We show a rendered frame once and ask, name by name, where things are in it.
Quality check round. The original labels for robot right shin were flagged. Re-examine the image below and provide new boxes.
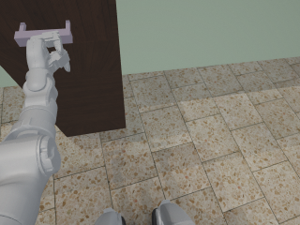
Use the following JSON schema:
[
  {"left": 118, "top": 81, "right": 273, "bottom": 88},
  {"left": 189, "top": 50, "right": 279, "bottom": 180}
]
[{"left": 157, "top": 199, "right": 171, "bottom": 225}]

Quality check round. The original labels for left robot hand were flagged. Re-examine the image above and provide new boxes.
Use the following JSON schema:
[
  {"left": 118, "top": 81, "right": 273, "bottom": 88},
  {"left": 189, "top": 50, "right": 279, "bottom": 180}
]
[{"left": 26, "top": 30, "right": 70, "bottom": 75}]

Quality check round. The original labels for handle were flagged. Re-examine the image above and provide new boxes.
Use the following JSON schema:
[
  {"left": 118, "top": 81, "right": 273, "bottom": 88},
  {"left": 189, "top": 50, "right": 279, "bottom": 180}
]
[{"left": 14, "top": 20, "right": 73, "bottom": 47}]

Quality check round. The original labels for left robot forearm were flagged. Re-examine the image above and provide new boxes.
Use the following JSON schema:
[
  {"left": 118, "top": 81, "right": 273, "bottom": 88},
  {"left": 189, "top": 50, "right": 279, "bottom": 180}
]
[{"left": 2, "top": 68, "right": 58, "bottom": 142}]

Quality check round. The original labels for cabinet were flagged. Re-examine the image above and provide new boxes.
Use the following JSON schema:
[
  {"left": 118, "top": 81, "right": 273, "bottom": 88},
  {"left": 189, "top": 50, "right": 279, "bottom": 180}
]
[{"left": 0, "top": 0, "right": 127, "bottom": 137}]

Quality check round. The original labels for right robot thigh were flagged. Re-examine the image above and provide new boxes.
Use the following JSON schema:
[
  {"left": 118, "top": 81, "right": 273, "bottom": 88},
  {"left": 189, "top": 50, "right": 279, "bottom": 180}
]
[{"left": 156, "top": 202, "right": 195, "bottom": 225}]

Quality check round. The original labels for left robot upper arm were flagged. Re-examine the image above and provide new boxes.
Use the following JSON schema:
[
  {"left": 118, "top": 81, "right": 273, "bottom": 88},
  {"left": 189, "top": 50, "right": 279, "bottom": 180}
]
[{"left": 0, "top": 134, "right": 61, "bottom": 225}]

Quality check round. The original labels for drawer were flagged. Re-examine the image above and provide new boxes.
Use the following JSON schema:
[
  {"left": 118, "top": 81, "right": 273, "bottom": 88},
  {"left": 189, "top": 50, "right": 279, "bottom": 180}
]
[{"left": 0, "top": 0, "right": 112, "bottom": 48}]

